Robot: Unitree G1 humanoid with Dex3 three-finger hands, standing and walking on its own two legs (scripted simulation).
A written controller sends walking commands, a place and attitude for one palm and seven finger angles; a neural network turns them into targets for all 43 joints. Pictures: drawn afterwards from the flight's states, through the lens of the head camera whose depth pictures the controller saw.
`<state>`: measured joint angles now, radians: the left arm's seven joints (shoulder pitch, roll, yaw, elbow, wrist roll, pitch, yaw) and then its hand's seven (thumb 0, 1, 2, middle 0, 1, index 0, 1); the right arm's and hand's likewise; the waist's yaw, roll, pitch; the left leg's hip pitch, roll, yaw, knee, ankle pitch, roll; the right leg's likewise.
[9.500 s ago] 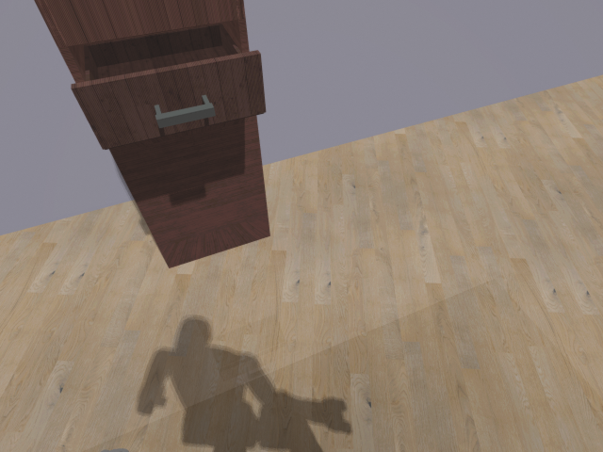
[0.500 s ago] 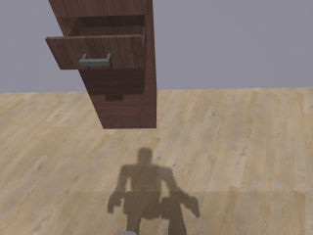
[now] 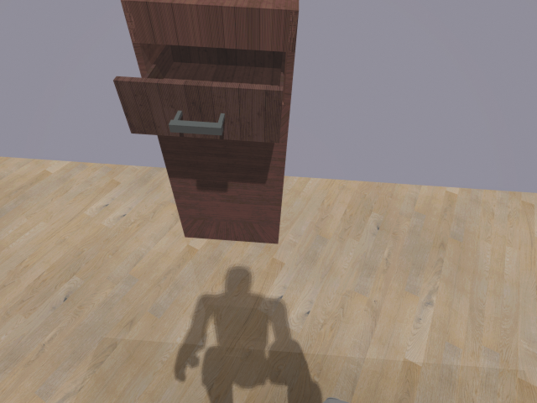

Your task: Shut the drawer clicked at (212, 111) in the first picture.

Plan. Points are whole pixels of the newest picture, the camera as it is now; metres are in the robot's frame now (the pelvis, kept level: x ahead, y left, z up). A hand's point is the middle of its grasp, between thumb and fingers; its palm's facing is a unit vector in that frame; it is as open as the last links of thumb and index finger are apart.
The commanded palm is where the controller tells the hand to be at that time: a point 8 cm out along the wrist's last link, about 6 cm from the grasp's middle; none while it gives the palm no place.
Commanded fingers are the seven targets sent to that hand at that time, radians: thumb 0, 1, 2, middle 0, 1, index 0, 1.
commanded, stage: take the last steps up to it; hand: left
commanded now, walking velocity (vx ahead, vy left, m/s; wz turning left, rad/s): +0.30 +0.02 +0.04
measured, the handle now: (198, 122) +0.70 +0.20 +0.03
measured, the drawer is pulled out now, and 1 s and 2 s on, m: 0.20 0.20 0.20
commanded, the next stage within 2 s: come to a stop and stand still in 0.62 s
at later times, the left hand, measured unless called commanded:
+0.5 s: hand out of the picture +0.13 +0.17 -0.17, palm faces +0.12 -0.97 -0.19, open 7.3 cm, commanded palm none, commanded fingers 0.00 0.90 0.90 -0.20 -0.30 -0.20 -0.30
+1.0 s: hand (175, 309) +0.33 +0.21 -0.18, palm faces +0.04 -0.97 -0.24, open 7.3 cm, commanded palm none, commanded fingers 0.00 0.90 0.90 -0.20 -0.30 -0.20 -0.30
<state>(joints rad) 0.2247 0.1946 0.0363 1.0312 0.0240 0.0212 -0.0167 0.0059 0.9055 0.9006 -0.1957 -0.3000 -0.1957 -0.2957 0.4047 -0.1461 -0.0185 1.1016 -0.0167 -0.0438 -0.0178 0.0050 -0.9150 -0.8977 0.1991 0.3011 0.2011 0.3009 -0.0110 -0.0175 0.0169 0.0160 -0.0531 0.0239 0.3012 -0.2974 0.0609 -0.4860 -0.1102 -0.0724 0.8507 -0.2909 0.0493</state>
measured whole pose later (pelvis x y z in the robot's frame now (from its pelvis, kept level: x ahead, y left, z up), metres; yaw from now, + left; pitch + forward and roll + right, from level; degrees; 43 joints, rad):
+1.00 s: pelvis +0.29 +0.02 -0.01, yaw +1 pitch -1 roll +2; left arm 0.22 0.17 0.03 1.05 0.02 0.01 0.03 0.01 0.93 0.90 -0.20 -0.30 -0.20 -0.30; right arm 0.26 -0.12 -0.03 1.12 -0.01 0.01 -0.03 0.01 -0.93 -0.90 0.20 0.30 0.20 0.30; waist 0.00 -0.01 0.06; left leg -0.18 0.02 0.16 0.53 -0.31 0.01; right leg -0.31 -0.06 -0.07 0.59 -0.25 -0.01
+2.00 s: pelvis +0.22 +0.08 -0.01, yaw +2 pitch -2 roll +1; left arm 0.33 0.14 -0.01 1.04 0.02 0.01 0.02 0.00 0.90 0.90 -0.20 -0.30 -0.20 -0.30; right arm 0.33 -0.18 -0.01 1.06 -0.01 0.01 -0.01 0.01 -0.91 -0.90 0.20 0.30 0.20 0.30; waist -0.01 0.01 0.04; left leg -0.21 -0.05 0.06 0.48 -0.23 0.05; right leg -0.31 0.00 0.13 0.50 -0.18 0.01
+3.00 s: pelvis +0.30 +0.03 -0.02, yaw -1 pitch -1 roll +0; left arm 0.24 0.19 0.04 0.98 0.02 0.02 0.01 0.00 0.91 0.90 -0.20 -0.30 -0.20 -0.30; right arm 0.23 -0.20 -0.04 1.06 -0.01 0.02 -0.04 0.01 -0.91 -0.90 0.20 0.30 0.20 0.30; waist -0.01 0.02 0.09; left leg -0.22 0.05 0.04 0.76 -0.52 -0.01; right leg -0.31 0.03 -0.02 0.63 -0.29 -0.05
